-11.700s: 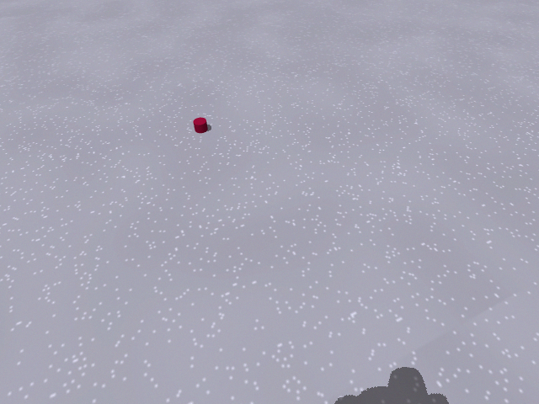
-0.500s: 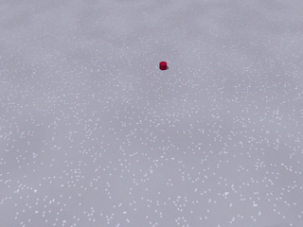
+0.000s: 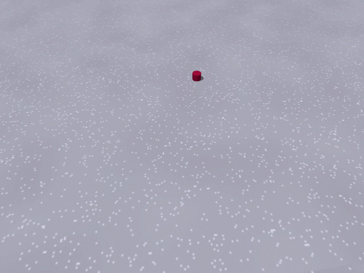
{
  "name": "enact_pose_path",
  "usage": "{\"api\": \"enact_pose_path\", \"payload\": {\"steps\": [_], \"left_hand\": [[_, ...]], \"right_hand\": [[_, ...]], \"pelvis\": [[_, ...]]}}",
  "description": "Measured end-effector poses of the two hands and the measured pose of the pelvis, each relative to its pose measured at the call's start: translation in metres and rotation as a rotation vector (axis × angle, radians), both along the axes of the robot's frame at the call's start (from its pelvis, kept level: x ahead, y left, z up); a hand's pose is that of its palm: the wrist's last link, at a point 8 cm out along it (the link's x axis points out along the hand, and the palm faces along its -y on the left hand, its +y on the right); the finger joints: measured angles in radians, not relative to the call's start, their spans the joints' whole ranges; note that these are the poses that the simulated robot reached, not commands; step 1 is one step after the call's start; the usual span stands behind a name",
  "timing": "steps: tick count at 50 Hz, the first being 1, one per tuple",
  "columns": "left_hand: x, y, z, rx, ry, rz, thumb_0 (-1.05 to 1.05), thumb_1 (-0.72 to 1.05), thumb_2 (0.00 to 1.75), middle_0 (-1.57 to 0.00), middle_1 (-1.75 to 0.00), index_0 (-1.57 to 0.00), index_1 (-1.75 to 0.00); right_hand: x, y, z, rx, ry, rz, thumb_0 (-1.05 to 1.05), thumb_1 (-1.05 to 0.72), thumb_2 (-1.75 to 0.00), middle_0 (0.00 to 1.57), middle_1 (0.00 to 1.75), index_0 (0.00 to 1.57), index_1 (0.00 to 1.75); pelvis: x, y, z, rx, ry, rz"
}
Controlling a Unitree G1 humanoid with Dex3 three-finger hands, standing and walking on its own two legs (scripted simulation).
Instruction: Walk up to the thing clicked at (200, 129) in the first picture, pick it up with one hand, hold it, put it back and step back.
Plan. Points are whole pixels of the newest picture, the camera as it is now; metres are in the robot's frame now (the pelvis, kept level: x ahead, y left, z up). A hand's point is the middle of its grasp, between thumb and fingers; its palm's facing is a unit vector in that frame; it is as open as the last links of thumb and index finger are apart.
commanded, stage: stand
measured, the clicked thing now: (196, 76) +1.84 -0.13 -0.75
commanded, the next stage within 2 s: walk up in 0.96 s
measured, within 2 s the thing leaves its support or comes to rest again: neither
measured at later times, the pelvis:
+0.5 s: pelvis +0.00 +0.00 +0.00, yaw +0 degrees
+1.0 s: pelvis +0.00 +0.00 +0.00, yaw -2 degrees
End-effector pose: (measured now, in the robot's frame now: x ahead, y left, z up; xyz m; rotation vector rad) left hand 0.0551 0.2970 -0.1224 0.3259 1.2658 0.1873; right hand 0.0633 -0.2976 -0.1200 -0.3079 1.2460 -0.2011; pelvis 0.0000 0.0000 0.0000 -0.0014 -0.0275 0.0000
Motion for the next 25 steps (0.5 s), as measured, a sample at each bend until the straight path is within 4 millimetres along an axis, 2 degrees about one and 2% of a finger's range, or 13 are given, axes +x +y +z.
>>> {"api": "enact_pose_path", "payload": {"steps": [14, 25], "left_hand": [[0.011, -0.001, 0.002, 0.0, -0.032, -0.005, 0.01, 0.91, 0.9, -0.2, -0.3, -0.21, -0.3], [0.006, 0.0, 0.001, -0.001, -0.021, -0.001, 0.01, 0.91, 0.9, -0.2, -0.3, -0.21, -0.3]], "right_hand": [[0.009, 0.0, 0.002, -0.002, -0.028, 0.006, 0.0, -0.91, -0.89, 0.21, 0.3, 0.2, 0.3], [0.006, 0.0, 0.002, -0.003, -0.024, 0.004, 0.0, -0.91, -0.89, 0.21, 0.3, 0.2, 0.3]], "pelvis": [[0.001, 0.0, 0.0, -0.001, -0.004, 0.0], [0.001, 0.0, 0.0, 0.0, -0.005, -0.002]]}}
